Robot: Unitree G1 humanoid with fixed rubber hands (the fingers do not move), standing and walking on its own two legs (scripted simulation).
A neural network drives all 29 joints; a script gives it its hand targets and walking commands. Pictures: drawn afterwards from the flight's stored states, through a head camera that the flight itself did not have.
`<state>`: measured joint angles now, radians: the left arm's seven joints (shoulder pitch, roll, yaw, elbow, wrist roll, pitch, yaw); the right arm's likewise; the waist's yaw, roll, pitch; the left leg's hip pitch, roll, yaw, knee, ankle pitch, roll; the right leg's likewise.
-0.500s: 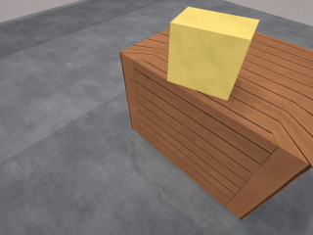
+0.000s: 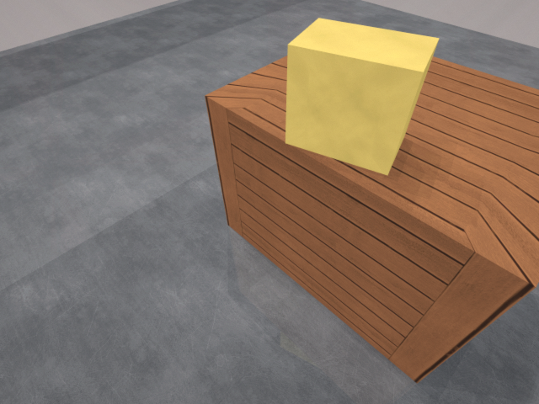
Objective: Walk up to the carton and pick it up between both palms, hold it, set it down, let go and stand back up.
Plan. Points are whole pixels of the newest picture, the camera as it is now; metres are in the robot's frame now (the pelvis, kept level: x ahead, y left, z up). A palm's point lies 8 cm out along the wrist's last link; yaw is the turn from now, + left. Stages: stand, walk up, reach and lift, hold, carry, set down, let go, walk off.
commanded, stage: stand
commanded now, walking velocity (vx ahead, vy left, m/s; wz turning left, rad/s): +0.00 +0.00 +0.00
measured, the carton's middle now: (353, 96) +0.79 -0.19 +0.04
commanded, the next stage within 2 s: walk up in 0.22 s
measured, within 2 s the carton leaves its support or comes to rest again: neither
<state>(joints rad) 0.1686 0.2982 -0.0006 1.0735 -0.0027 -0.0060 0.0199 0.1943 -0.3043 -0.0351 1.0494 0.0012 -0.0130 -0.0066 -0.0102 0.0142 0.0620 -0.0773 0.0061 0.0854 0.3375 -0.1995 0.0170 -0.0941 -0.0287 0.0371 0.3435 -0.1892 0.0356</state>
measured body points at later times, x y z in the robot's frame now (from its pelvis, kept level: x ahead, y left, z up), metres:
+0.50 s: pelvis +0.00 +0.00 +0.00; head +0.00 -0.01 +0.45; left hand +0.06 +0.29 -0.13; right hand +0.06 -0.30 -0.14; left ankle -0.01 +0.11 -0.75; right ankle +0.00 -0.14 -0.74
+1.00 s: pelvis +0.12 +0.01 -0.03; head +0.11 -0.04 +0.42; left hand +0.25 +0.32 -0.09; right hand +0.14 -0.34 -0.13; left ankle +0.27 +0.14 -0.70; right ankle +0.05 -0.17 -0.75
